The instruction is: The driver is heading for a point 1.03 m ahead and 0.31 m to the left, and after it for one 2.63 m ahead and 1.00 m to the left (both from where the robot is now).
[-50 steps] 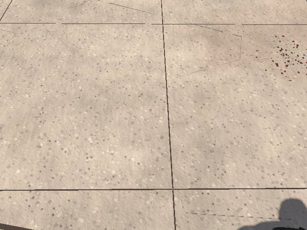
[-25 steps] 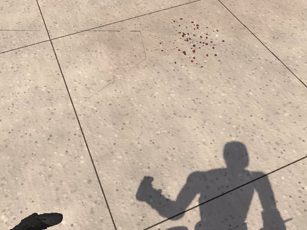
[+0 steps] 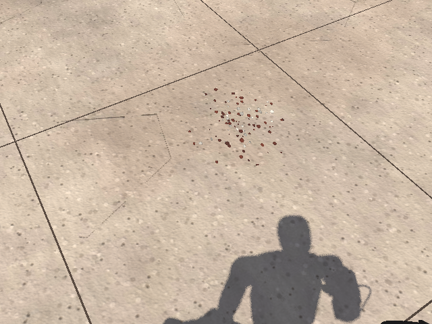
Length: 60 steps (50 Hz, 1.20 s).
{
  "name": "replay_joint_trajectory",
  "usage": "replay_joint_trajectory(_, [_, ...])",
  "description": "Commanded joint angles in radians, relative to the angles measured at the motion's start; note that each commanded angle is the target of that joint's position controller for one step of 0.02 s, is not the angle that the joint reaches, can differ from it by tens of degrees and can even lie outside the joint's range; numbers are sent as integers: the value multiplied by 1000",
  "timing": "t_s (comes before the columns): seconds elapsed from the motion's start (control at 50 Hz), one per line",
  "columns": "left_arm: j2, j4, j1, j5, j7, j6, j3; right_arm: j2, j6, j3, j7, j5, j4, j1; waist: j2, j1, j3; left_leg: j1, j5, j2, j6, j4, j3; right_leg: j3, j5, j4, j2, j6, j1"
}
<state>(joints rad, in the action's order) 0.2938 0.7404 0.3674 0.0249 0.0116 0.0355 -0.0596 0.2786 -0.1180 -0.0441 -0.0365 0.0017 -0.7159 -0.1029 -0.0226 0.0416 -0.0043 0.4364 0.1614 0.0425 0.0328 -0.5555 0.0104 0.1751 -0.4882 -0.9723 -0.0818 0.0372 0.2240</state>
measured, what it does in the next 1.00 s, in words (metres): walks ahead, turning left: right foot, then left foot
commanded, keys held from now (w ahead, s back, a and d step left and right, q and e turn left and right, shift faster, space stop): w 0.38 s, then w+q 0.62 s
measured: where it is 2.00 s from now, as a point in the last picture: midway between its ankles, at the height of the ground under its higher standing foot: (174, 185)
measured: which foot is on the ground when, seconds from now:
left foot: down 0.00-0.46, up 0.48-0.98, down 1.00-1.00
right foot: up 0.00-0.42, down 0.44-0.98, up 1.00-1.00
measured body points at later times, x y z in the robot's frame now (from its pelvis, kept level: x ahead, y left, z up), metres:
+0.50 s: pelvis +0.27 -0.04 +0.00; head +0.30 -0.05 +0.45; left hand +0.51 +0.18 -0.06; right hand +0.25 -0.33 -0.13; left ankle +0.10 +0.10 -0.68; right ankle +0.36 -0.14 -0.72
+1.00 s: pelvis +0.53 +0.00 -0.01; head +0.56 +0.02 +0.44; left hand +0.47 +0.29 -0.14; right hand +0.80 -0.17 -0.09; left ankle +0.62 +0.11 -0.73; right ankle +0.37 -0.15 -0.71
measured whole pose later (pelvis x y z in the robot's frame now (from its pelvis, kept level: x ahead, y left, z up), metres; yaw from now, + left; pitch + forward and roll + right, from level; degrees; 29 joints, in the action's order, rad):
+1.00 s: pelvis +0.53 +0.00 -0.01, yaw +16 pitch +2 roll -2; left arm 0.29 0.87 0.33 0.02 0.02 0.04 -0.08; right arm 0.27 -0.03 -0.05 -0.06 -0.02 -0.66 -0.07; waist 0.02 0.05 -0.05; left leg 0.51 0.13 -0.01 0.11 -0.61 0.06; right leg -0.28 -0.49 -0.50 0.07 -0.04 -0.07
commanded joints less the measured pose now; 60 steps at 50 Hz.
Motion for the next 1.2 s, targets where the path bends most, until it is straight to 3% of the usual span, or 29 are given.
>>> replay_joint_trajectory(0.02, [134,-105,-69,1,2,29,-20,135,10,-43,6,-5,5,-200,90,-115,75,-531,269,-356,192,283,-557,-24,69,-315,93,-7,543])
replay_joint_trajectory(0.04, [122,-119,-115,-14,-1,34,-20,117,15,-36,7,2,3,-166,71,-96,14,-430,166,-320,194,308,-478,-46,122,-250,125,-8,532])
replay_joint_trajectory(0.06, [109,-119,-112,-19,-4,36,-22,99,12,-27,10,11,3,-150,95,-70,7,-373,79,-288,183,326,-417,-52,163,-199,157,-8,482])
replay_joint_trajectory(0.1, [74,-107,-85,-14,-9,32,-16,92,9,-24,12,4,-6,-153,130,-51,18,-332,-31,-255,188,356,-338,-80,184,-130,170,-18,432])
replay_joint_trajectory(0.22, [21,-144,-246,-22,-17,39,9,157,19,-37,26,-14,-49,-210,98,-92,-12,-319,-196,-233,182,408,-174,-131,425,207,177,-49,432])
replay_joint_trajectory(0.32, [23,-177,-386,-7,-40,51,11,172,37,-37,27,-24,-96,-295,98,-139,-45,-360,-195,-249,159,383,-135,-159,535,393,137,-42,362])
replay_joint_trajectory(0.38, [45,-193,-409,-5,-53,58,4,190,54,-43,33,-27,-114,-306,110,-120,-53,-444,-265,-291,138,332,-150,-160,448,454,123,-5,344])
replay_joint_trajectory(0.42, [85,-165,-292,-13,-50,63,-19,201,64,-45,38,-31,-115,-285,110,-37,9,-432,-490,-265,110,189,-134,-187,422,516,85,31,140])
replay_joint_trajectory(0.44, [134,-123,-142,-20,-40,63,-43,181,64,-36,39,-26,-108,-279,91,34,112,-353,-521,-213,82,14,-101,-174,444,512,102,62,-95])
replay_joint_trajectory(0.46, [217,-96,51,-36,-26,58,-65,115,58,-9,40,4,-71,-271,-39,103,282,-136,-212,-141,41,-311,-58,52,479,470,319,129,-411])
replay_joint_trajectory(0.48, [254,-81,68,-35,-31,49,-69,22,41,17,37,-12,-65,-404,-292,34,396,206,414,-1,-6,-605,-62,461,257,576,512,258,-648])
replay_joint_trajectory(0.5, [155,-85,61,-26,-30,48,-46,138,33,-12,35,-35,-78,-333,-162,77,311,299,406,-50,-4,-705,-154,467,119,638,478,220,-565])
replay_joint_trajectory(0.52, [124,-81,2,-21,-27,50,-33,170,30,-27,33,-49,-50,-248,-122,65,174,338,309,-87,1,-709,-138,317,146,664,447,184,-440])
replay_joint_trajectory(0.54, [103,-80,-64,-25,-29,54,-24,155,33,-26,36,-42,-44,-211,-66,31,107,301,226,-126,-6,-675,-119,216,231,698,405,167,-313])
replay_joint_trajectory(0.56, [75,-77,-112,-30,-33,59,-18,144,40,-31,37,-30,-44,-199,-63,3,55,271,170,-150,-13,-634,-119,135,297,735,371,160,-221])
replay_joint_trajectory(0.6, [54,-62,-156,-37,-33,76,-18,104,65,-31,36,-34,-58,-242,-90,-43,33,183,109,-175,-27,-607,-121,23,381,797,337,155,-115])
replay_joint_trajectory(0.66, [73,-28,-162,-40,-27,91,-28,76,89,-31,39,-30,-41,-208,-51,-58,-11,225,28,-179,-46,-557,-131,-94,500,840,338,161,-74])
replay_joint_trajectory(0.74, [100,6,-144,-42,-12,84,-36,60,83,-27,23,-26,-10,-117,-28,-36,-40,255,-165,-169,-49,-346,-113,-228,567,853,314,142,-113])
replay_joint_trajectory(0.88, [155,70,-45,-15,0,43,-54,42,78,-12,-20,-23,96,94,-7,38,-100,287,-147,-140,7,-101,5,-335,674,794,367,113,-303])
replay_joint_trajectory(0.94, [195,69,-67,-4,9,20,-64,82,85,-33,-29,-22,117,47,-58,-20,-31,146,1,-58,62,-87,87,-377,1103,623,371,79,-356])
replay_joint_trajectory(0.98, [205,60,-97,3,17,7,-63,161,90,-81,-16,-26,64,-195,-51,-162,102,-197,-15,24,125,-14,109,-414,1207,284,326,36,-260])
replay_joint_trajectory(1.0, [165,44,-81,-18,19,15,-47,247,102,-116,7,-28,30,-346,58,-219,192,-504,-33,-82,182,17,-91,-413,876,-21,278,-11,-12])
replay_joint_trajectory(1.02, [14,-9,18,-49,-1,45,1,341,92,-123,11,-32,43,-296,296,-79,276,-815,121,-330,378,116,-669,-295,-80,-356,59,-70,440])
replay_joint_trajectory(1.04, [99,-18,-98,-13,-16,85,-10,251,78,-97,6,-25,69,-328,166,-165,367,-850,218,-373,388,247,-826,-82,-103,-438,63,-51,545])
replay_joint_trajectory(1.06, [139,-51,-193,22,-23,104,-21,202,65,-83,4,-16,62,-291,123,-169,218,-746,144,-346,336,269,-679,-82,-4,-405,108,-27,610])
replay_joint_trajectory(1.08, [124,-52,-202,9,-17,114,-16,178,58,-75,4,-20,67,-231,43,-120,133,-597,42,-301,301,266,-559,-85,82,-315,151,-18,572])
replay_joint_trajectory(1.1, [128,-39,-198,-18,-10,112,-22,146,58,-66,7,-19,79,-167,26,-80,79,-465,-72,-261,277,275,-464,-90,126,-230,179,-27,507])
replay_joint_trajectory(1.12, [135,-35,-175,-28,-10,101,-28,126,57,-57,12,-5,97,-133,50,-46,67,-380,-156,-237,271,295,-415,-82,161,-191,197,-35,437])
replay_joint_trajectory(1.2, [88,-51,-198,-43,-7,64,-19,159,52,-66,33,-12,93,-147,52,-27,28,-229,-300,-189,269,335,-306,-119,262,-9,182,-99,390])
